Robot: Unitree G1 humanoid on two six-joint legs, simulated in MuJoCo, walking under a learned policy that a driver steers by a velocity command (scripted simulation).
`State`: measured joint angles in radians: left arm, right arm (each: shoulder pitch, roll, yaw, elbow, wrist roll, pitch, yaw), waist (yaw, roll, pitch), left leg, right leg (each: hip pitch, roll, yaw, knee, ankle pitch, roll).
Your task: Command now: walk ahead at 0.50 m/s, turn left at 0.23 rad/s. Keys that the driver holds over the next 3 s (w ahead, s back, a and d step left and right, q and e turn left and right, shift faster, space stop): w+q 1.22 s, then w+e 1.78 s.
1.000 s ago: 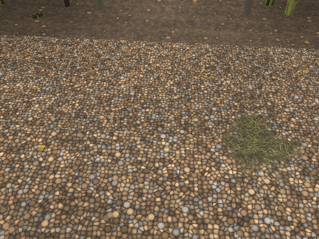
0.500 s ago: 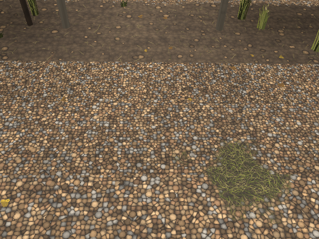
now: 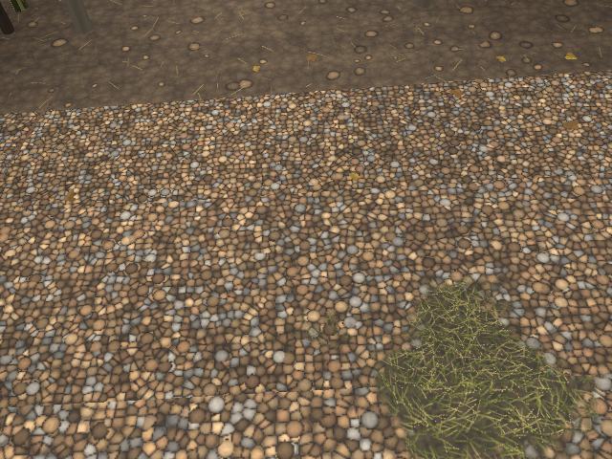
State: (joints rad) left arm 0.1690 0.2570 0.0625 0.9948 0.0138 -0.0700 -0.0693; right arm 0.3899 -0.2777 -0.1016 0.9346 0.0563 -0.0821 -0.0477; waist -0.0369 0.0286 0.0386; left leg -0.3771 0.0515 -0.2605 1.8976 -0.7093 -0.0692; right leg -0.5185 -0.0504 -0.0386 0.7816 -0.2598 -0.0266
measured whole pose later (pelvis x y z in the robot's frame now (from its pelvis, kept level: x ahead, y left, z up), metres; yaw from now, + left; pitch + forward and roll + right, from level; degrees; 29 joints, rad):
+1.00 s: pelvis +0.56 +0.04 -0.03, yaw +34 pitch +3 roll +1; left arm 0.03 0.30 0.08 0.69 0.00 -0.11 -0.09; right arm 0.46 -0.26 -0.07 0.73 0.03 -0.01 -0.08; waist -0.07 -0.06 -0.07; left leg -0.19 -0.12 -0.29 0.88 -0.72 0.02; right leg -0.56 -0.01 0.19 0.57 0.30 0.00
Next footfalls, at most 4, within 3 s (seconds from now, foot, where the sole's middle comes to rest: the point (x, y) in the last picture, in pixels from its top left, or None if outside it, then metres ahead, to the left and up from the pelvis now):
0.46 left None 0.39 0.11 -0.74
1.10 right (339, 336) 0.82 -0.03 -0.93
1.58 left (216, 307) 0.94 0.31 -0.93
2.02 right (264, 221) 1.24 0.18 -0.93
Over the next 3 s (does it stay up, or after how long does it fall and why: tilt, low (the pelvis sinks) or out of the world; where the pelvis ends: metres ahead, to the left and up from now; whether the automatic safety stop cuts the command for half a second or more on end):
stays up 1.61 0.45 -0.34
